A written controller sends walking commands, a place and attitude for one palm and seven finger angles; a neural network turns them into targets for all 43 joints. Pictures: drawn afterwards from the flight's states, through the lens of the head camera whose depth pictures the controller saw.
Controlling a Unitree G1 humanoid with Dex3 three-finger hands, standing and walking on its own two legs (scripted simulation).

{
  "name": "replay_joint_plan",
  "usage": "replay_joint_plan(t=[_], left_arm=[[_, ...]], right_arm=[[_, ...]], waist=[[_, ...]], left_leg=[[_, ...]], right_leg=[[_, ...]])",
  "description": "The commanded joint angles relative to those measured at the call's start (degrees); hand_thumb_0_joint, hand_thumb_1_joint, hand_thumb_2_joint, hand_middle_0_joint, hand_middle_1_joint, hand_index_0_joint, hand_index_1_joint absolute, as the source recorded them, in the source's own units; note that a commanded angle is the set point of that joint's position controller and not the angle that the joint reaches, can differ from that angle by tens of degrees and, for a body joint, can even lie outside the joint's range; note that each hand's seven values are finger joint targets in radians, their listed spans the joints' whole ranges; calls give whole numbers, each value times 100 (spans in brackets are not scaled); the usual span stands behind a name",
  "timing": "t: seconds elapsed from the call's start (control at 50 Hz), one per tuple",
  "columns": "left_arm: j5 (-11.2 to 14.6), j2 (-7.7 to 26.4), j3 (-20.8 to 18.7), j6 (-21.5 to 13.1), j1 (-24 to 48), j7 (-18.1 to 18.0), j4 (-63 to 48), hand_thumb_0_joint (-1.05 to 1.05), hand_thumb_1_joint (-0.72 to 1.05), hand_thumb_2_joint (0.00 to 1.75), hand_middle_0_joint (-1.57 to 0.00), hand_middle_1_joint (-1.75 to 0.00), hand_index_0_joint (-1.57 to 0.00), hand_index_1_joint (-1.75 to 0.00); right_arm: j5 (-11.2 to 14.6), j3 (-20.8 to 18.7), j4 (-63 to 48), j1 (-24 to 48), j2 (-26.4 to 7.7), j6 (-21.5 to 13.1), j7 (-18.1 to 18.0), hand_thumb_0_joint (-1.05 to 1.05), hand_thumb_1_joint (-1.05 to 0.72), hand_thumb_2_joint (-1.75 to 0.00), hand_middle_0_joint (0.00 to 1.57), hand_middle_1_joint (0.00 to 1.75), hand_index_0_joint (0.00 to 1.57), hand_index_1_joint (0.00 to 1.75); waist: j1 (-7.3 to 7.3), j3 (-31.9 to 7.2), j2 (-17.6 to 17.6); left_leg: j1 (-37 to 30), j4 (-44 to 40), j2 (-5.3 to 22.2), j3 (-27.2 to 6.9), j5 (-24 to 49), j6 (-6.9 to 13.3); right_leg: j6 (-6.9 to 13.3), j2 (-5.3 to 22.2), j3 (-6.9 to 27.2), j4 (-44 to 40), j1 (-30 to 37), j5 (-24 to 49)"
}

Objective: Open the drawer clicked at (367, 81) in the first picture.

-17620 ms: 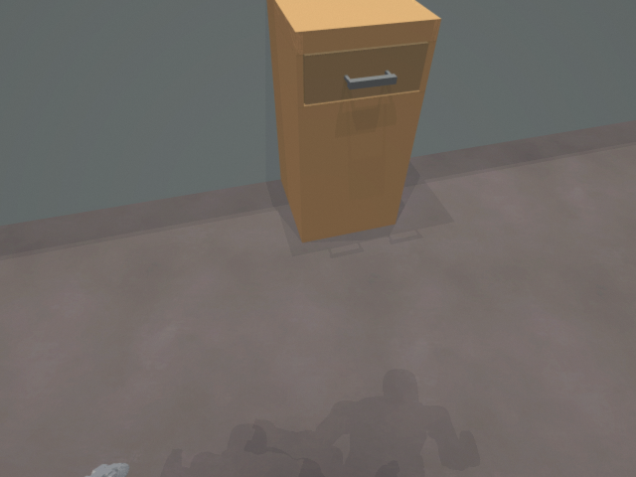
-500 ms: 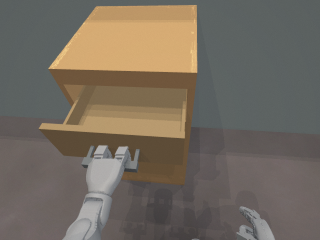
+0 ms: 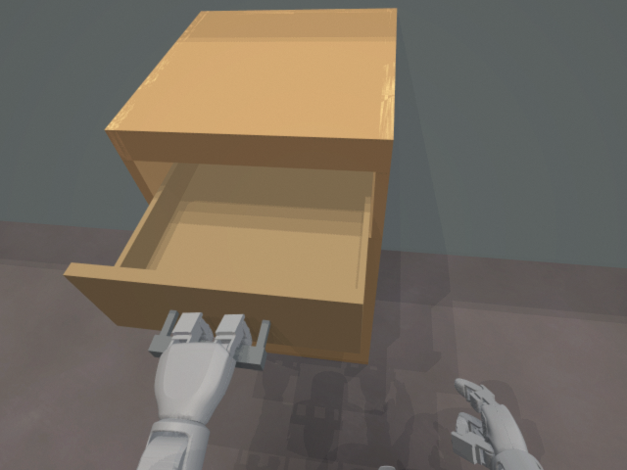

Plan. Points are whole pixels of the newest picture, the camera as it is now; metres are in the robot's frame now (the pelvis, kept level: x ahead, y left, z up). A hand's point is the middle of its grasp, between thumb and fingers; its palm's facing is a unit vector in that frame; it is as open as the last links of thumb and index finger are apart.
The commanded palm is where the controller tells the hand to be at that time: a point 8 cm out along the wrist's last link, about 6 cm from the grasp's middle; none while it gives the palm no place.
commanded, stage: pull the drawer open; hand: left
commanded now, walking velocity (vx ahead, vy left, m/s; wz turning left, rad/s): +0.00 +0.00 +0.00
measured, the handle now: (213, 337) +0.28 +0.17 +0.00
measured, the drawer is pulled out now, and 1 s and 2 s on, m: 0.22 0.30 0.30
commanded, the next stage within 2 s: open the thumb to release the handle in 0.78 s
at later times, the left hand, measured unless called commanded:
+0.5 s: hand (199, 438) +0.17 +0.16 -0.02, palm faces +0.00 -0.15 -0.99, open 5.8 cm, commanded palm +0.12 +0.17 +0.03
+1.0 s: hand (182, 448) +0.16 +0.18 -0.02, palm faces +0.02 -0.09 -1.00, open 5.8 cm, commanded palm +0.13 +0.18 +0.03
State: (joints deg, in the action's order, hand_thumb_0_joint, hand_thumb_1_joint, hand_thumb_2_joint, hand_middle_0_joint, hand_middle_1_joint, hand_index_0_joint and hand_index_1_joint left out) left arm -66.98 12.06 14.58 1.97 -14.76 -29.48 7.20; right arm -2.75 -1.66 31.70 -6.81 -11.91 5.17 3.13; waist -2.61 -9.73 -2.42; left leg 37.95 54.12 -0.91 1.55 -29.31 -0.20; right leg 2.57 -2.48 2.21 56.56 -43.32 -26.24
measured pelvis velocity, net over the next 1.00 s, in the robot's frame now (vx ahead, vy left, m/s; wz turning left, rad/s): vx -0.01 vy -0.01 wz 0.01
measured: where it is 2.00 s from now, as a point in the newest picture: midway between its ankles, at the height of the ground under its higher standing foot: outside the picture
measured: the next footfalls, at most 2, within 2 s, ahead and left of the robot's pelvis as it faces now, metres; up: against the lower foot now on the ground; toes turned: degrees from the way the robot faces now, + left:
none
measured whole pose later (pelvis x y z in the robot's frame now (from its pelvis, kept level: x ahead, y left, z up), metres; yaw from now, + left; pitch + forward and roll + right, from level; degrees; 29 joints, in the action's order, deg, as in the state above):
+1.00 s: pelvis -0.01 -0.01 -0.03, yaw +1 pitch +17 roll +4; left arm -65.9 17.6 7.3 -7.4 -34.1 -32.4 -9.1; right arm -5.6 -1.5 27.9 -8.5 -13.6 4.2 3.1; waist -4.0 -11.1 -2.3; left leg 48.3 64.1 -1.5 1.9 -32.7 -0.8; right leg 3.2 -2.1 2.4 67.6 -54.4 -30.1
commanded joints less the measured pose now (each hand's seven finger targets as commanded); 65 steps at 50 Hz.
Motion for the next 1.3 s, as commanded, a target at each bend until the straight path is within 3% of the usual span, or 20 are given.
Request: replay_joint_plan(t=[0.0,0.06,0.18,0.22,0.38,0.44,0.56,0.64,0.78,0.82,0.84,0.86,0.88,0.9,0.98,1.04,1.06,1.1,1.18,1.28], left_arm=[[43,357,-191,-136,-612,-358,-1441,0,90,90,-40,-135,-40,-135],[45,526,-369,-195,-978,-395,-1667,0,90,90,-40,-135,-40,-135],[65,438,-235,-265,-1365,-381,-1948,0,90,90,-40,-135,-40,-135],[84,645,-470,-341,-1637,-401,-2098,0,90,90,-40,-135,-40,-135],[139,864,-736,-554,-2385,-399,-2456,0,90,90,-40,-135,-40,-135],[155,861,-753,-643,-2662,-372,-2580,0,90,90,-40,-135,-40,-135],[238,1144,-1121,-802,-3125,-384,-2743,0,90,90,-40,-135,-40,-135],[297,1066,-1079,-869,-3336,-349,-2817,0,90,90,-40,-135,-40,-135],[349,1225,-1365,-1004,-3657,-367,-2904,0,90,90,-40,-135,-40,-135],[371,1122,-1228,-1006,-3608,-340,-2984,0,90,90,-40,-135,-40,-135],[363,1175,-1336,-1030,-3673,-357,-2963,0,90,90,-40,-135,-40,-135],[170,1442,-1478,-956,-2068,-482,-2796,0,90,90,-40,-135,-40,-135],[129,1351,-1543,-950,-1987,-569,-2814,0,83,87,-40,-134,-40,-134],[117,1342,-1583,-920,-2159,-619,-2491,0,76,84,-39,-134,-39,-134],[368,1131,-1297,-648,-1962,-542,-2536,0,48,72,-37,-130,-37,-130],[512,896,-822,-528,-2068,-312,-2576,0,27,63,-35,-128,-35,-128],[536,1027,-945,-553,-2113,-267,-2520,0,20,60,-35,-127,-35,-127],[442,1074,-902,-627,-2131,-227,-2395,0,6,54,-34,-126,-34,-126],[258,1175,-1064,-810,-2140,-312,-2230,0,-22,42,-32,-123,-32,-123],[232,1140,-1126,-792,-1965,-418,-2288,0,-50,30,-30,-120,-30,-120]], right_arm=[[16,-141,-1012,635,-459,-264,62,0,-90,-90,20,30,20,30],[7,-125,-1043,646,-474,-275,94,0,-90,-90,20,30,20,30],[-45,-98,-1116,630,-465,-317,166,0,-90,-90,20,30,20,30],[-58,-92,-1157,599,-460,-353,156,0,-90,-90,20,30,20,30],[-111,-30,-1262,586,-448,-411,193,0,-90,-90,20,30,20,30],[-133,-11,-1328,607,-443,-420,205,0,-90,-90,20,30,20,30],[-165,19,-1441,575,-444,-454,153,0,-90,-90,20,30,20,30],[-187,18,-1486,536,-440,-454,162,0,-90,-90,20,30,20,30],[-206,31,-1514,499,-443,-445,144,0,-90,-90,20,30,20,30],[-226,13,-1530,469,-456,-440,164,0,-90,-90,20,30,20,30],[-220,-2,-1514,471,-446,-430,153,0,-90,-90,20,30,20,30],[-262,-23,-1334,452,-588,-344,79,0,-90,-90,20,30,20,30],[-299,-81,-1378,434,-531,-343,32,0,-90,-90,20,30,20,30],[-270,-92,-1351,380,-513,-366,-10,0,-90,-90,20,30,20,30],[-171,-141,-1346,349,-560,-348,-89,0,-90,-90,20,30,20,30],[-102,-124,-1374,392,-593,-338,-135,0,-90,-90,20,30,20,30],[-80,-89,-1373,385,-608,-347,-146,0,-90,-90,20,30,20,30],[-81,-53,-1326,410,-580,-347,-143,0,-90,-90,20,30,20,30],[-133,-22,-1305,441,-539,-386,-99,0,-90,-90,20,30,20,30],[-161,-59,-1311,459,-547,-362,-76,0,-90,-90,20,30,20,30]], waist=[[-161,-1187,537],[-201,-1269,501],[-140,-1120,665],[-206,-1186,692],[-248,-1162,671],[-258,-950,618],[-301,-929,680],[-314,-876,682],[-378,-1040,635],[-302,-1046,718],[-347,-1065,685],[29,-926,714],[-120,-1059,615],[-130,-1024,599],[-85,-1366,748],[-50,-1218,914],[-64,-1203,976],[-97,-926,971],[-167,-762,817],[-151,-880,501]], left_leg=[[-422,-383,-179,-111,2168,87],[-392,-308,-185,-134,2314,68],[-257,-142,-196,-168,2118,77],[-200,-107,-217,-152,2012,71],[-68,61,-237,-160,1906,48],[48,122,-259,-154,1690,52],[218,228,-294,-149,1398,64],[301,282,-305,-133,1288,65],[455,352,-319,-104,1354,56],[408,417,-320,-130,1382,61],[477,396,-310,-117,1385,62],[565,535,-303,-173,1158,80],[495,535,-301,-126,1013,85],[492,509,-307,-108,963,80],[283,337,-300,-102,1143,133],[294,191,-307,-77,1218,188],[285,124,-298,-104,1255,184],[332,88,-297,-68,1135,179],[289,107,-310,-47,937,146],[152,117,-292,-85,958,131]], right_leg=[[121,45,258,-693,1214,2441],[138,22,326,-594,1214,2614],[124,49,416,-519,921,2419],[118,55,472,-495,952,2403],[141,62,612,-377,687,2221],[159,63,618,-385,480,1901],[178,82,719,-441,375,1582],[165,120,675,-394,240,1383],[158,136,785,-289,357,1735],[148,152,779,-272,214,1748],[143,136,723,-236,326,1812],[134,153,756,-227,-214,1554],[122,163,729,-276,-173,1202],[135,132,644,-281,-157,1092],[78,162,525,-369,317,1509],[8,223,449,-532,697,1845],[29,204,483,-564,737,1857],[21,212,465,-629,643,1656],[81,191,569,-710,350,1071],[128,130,467,-603,141,900]])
